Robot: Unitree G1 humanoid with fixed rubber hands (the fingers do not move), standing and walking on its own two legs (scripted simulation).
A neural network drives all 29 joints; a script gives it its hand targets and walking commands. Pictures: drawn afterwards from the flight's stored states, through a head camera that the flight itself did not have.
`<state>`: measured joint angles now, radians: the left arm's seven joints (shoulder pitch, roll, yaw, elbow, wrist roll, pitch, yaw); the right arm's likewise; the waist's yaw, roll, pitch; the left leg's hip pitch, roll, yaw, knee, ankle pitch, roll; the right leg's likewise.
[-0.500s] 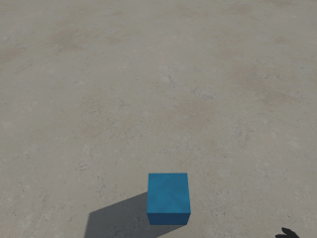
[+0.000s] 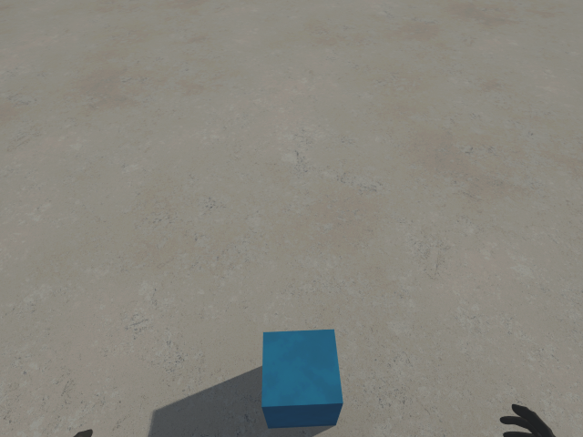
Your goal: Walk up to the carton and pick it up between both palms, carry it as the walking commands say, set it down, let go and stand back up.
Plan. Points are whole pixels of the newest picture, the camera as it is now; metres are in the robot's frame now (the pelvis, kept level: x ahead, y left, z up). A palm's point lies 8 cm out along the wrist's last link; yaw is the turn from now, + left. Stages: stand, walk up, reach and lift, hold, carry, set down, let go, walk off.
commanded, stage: walk up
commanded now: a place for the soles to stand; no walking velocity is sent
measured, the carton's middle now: (300, 380) +0.42 +0.01 -0.65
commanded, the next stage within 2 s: reach and lift in 0.18 s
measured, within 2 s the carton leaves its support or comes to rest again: neither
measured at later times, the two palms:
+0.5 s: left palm out of the picture +0.16 +0.29 -0.10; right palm (517, 429) +0.18 -0.30 -0.11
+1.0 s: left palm (161, 362) +0.29 +0.26 -0.15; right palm (452, 365) +0.29 -0.25 -0.16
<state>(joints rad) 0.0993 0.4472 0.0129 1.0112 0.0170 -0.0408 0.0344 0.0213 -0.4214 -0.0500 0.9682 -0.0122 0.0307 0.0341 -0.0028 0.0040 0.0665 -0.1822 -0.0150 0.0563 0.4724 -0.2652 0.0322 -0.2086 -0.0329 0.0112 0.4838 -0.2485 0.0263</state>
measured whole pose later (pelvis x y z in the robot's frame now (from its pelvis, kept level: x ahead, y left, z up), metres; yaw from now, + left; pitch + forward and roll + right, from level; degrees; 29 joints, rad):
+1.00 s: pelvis -0.05 -0.02 -0.07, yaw +1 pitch +21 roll +0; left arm -0.52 0.36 0.19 0.74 -0.01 0.22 -0.08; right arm -0.47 -0.25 -0.16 0.64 0.03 0.25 -0.04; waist -0.01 0.00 0.07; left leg -0.99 0.00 0.01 0.99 -0.37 0.00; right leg -1.00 0.00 0.00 0.98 -0.35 0.01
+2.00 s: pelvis -0.07 -0.02 -0.18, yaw +1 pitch +50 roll -1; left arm -1.16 0.31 0.33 0.98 0.04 0.09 -0.03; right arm -1.09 -0.17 -0.35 0.85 -0.03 0.11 -0.08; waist -0.01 0.00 -0.08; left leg -1.82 -0.03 -0.03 1.38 -0.42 -0.01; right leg -1.82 0.02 0.02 1.35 -0.41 0.02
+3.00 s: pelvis -0.11 -0.02 -0.40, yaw +1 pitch +37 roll -1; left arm -1.44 0.43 0.06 1.14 -0.23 0.04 0.08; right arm -1.40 -0.33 -0.10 1.08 0.24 0.05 -0.15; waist 0.00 -0.01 0.37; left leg -2.27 -0.03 -0.02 2.21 -0.59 -0.01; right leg -2.27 0.05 0.01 2.19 -0.57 0.04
